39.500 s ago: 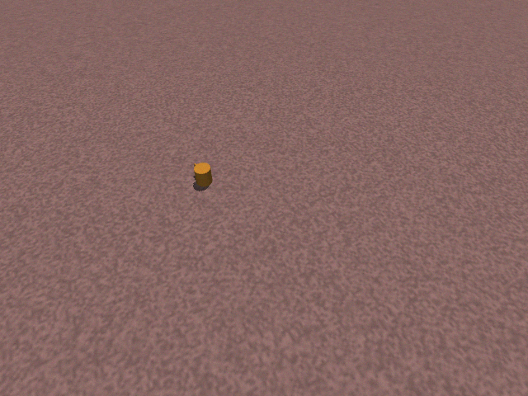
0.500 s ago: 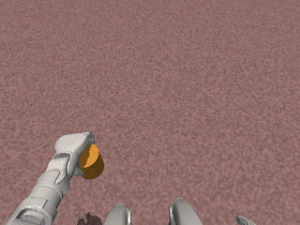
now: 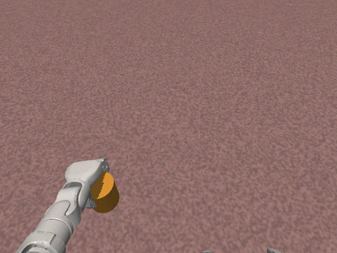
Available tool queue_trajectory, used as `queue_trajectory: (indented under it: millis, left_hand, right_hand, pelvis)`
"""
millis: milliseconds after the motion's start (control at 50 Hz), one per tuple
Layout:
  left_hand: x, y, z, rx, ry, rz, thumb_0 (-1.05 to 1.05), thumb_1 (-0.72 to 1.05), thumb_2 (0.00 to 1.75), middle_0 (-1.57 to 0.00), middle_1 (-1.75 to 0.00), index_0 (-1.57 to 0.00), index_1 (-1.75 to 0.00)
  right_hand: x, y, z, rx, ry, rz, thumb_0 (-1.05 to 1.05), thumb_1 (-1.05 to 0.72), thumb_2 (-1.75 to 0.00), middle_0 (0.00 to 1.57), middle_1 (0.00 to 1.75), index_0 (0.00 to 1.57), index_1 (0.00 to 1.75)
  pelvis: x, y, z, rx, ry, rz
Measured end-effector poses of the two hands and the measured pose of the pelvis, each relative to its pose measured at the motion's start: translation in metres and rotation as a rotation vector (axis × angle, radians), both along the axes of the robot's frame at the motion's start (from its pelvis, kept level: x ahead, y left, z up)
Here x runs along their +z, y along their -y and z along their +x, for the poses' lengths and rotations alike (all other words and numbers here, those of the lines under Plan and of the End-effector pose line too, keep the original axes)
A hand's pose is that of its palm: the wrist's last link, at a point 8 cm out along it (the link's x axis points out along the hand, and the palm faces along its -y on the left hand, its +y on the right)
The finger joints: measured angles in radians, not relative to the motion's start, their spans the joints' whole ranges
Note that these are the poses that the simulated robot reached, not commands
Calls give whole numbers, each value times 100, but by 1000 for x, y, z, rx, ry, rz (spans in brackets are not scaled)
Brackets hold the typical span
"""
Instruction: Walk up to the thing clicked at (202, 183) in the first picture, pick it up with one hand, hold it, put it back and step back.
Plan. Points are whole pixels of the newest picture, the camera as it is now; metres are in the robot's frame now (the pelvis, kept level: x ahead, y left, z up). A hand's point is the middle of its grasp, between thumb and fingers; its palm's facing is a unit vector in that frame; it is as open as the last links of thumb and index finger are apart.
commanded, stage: hold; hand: left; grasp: from above
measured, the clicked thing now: (100, 187) +0.34 +0.21 -0.13
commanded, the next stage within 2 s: crouch in 1.86 s
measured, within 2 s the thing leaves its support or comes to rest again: neither
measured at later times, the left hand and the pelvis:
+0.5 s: hand (85, 183) +0.31 +0.22 -0.03, palm faces -0.44 -0.05 -0.89, open 11.2 cm; pelvis +0.00 +0.00 +0.02, yaw +0 degrees
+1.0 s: hand (81, 190) +0.28 +0.21 -0.01, palm faces -0.43 -0.05 -0.90, open 11.2 cm; pelvis -0.01 -0.01 +0.02, yaw -1 degrees
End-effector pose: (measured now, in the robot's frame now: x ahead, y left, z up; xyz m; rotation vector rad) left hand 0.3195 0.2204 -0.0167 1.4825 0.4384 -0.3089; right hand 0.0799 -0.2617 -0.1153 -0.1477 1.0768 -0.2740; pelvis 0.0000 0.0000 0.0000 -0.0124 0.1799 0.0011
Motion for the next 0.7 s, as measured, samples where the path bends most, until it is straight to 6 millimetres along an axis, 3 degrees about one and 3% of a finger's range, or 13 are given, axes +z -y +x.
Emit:
queue_trajectory:
  millis: [260, 700]
  left_hand:
    - [30, -4, 6, -12, 21, 19, 0, -16, 71, -69, -92, -48, -81]
    - [56, 6, -18, -39, 28, 6, 0, -15, 69, -70, -91, -48, -80]
  right_hand:
    - [14, 0, 21, 11, 46, 12, 1, -91, -90, 20, 30, 20, 30]
    - [28, 2, 35, 41, 126, 24, 1, -91, -90, 20, 30, 20, 30]
  pelvis:
    - [12, -1, 8, -4, 43, 4]
    - [21, 5, -4, -9, 107, 14]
